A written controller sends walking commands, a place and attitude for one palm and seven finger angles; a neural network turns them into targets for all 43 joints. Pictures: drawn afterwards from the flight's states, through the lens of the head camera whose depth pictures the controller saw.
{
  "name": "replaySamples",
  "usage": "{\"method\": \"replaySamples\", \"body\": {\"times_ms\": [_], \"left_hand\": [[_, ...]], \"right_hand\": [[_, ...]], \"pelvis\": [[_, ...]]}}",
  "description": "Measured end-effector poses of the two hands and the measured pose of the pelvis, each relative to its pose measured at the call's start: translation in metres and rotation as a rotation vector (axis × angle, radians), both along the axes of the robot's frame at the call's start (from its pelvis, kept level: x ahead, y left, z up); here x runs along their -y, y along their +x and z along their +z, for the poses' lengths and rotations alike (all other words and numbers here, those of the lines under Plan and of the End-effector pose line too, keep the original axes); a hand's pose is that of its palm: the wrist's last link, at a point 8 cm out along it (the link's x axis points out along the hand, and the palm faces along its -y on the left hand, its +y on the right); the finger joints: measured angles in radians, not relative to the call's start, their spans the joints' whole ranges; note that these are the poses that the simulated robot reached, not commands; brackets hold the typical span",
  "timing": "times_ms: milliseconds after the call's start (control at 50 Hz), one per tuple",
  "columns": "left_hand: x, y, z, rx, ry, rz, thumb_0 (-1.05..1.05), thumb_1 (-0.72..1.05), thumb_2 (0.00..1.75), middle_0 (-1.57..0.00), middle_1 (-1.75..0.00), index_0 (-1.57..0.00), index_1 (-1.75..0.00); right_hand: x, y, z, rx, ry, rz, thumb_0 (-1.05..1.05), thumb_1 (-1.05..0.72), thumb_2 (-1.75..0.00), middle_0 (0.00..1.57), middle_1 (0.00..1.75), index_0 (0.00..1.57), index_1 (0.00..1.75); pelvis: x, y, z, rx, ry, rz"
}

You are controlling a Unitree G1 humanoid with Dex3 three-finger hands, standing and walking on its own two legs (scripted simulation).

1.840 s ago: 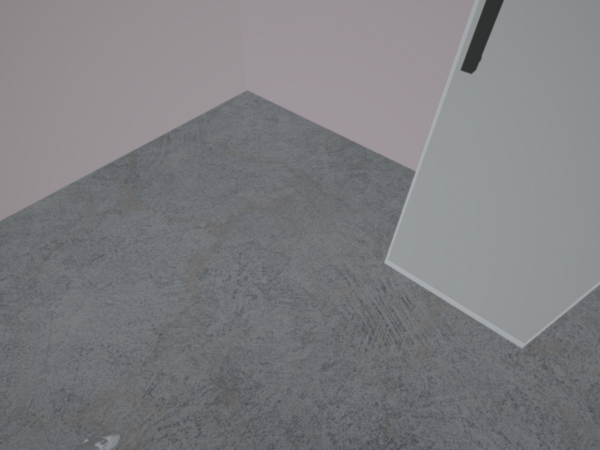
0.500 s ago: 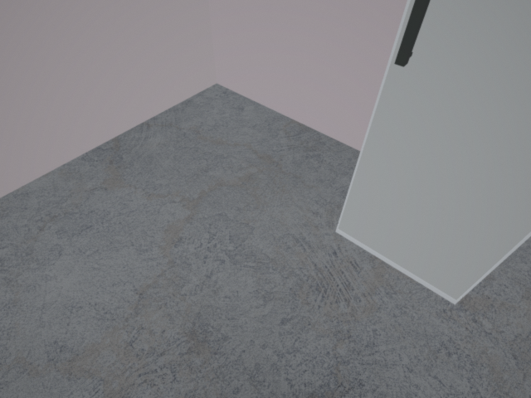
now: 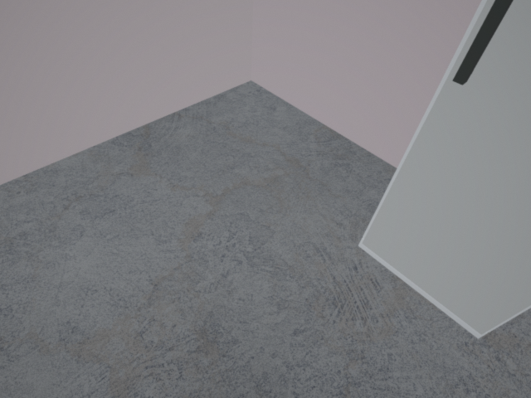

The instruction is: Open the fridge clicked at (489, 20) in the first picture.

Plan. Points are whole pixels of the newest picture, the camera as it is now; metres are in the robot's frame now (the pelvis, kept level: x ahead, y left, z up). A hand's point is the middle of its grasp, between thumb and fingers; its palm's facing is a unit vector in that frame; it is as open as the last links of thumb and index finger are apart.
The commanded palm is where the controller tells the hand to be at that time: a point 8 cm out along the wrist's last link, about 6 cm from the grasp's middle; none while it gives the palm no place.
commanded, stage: turn to face it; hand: left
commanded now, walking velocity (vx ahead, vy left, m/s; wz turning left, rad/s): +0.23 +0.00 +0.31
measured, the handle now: (504, 4) +0.80 -0.42 +0.28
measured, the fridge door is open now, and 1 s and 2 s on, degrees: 0 0 0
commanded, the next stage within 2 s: take the last steps up to it in 1.40 s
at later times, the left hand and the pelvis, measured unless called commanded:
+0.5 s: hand (167, 386) +0.18 +0.18 -0.19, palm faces -0.08 -0.97 -0.22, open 7.3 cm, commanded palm none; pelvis +0.11 +0.00 -0.02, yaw -8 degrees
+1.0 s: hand (168, 297) +0.33 +0.21 -0.16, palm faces -0.35 -0.91 -0.21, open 7.4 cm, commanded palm none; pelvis +0.16 +0.04 +0.01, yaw -25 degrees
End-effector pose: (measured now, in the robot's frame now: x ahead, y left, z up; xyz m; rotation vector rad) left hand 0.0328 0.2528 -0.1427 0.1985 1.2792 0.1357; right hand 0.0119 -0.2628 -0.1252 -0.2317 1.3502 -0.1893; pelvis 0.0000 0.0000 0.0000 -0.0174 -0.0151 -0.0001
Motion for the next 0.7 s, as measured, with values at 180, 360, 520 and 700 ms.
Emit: {"method": "replaySamples", "body": {"times_ms": [180, 360, 520, 700], "left_hand": [[-0.011, 0.001, -0.006, -0.131, -0.035, 0.052, 0.01, 0.91, 0.9, -0.2, -0.3, -0.2, -0.3], [0.016, 0.073, -0.004, -0.115, -0.05, 0.001, 0.01, 0.92, 0.9, -0.2, -0.3, -0.2, -0.3], [0.027, 0.148, -0.009, -0.01, 0.004, -0.069, 0.01, 0.92, 0.9, -0.2, -0.3, -0.2, -0.3], [0.018, 0.205, 0.002, 0.019, -0.001, -0.177, 0.01, 0.91, 0.9, -0.2, -0.3, -0.21, -0.3]], "right_hand": [[-0.054, 0.01, 0.001, -0.037, 0.036, -0.032, 0.01, -0.9, -0.9, 0.2, 0.3, 0.2, 0.3], [-0.074, 0.026, -0.015, -0.091, 0.102, -0.135, 0.01, -0.9, -0.9, 0.2, 0.3, 0.21, 0.3], [-0.04, 0.069, -0.04, -0.058, 0.097, -0.209, 0.01, -0.9, -0.9, 0.2, 0.3, 0.21, 0.3], [-0.007, 0.157, -0.001, 0.193, -0.012, -0.21, 0.01, -0.91, -0.9, 0.2, 0.3, 0.2, 0.3]], "pelvis": [[-0.021, 0.042, 0.003, -0.006, 0.013, 0.011], [-0.015, 0.084, 0.002, 0.017, 0.014, -0.071], [0.005, 0.112, -0.017, 0.016, 0.0, -0.144], [-0.009, 0.128, -0.002, -0.028, 0.021, -0.248]]}}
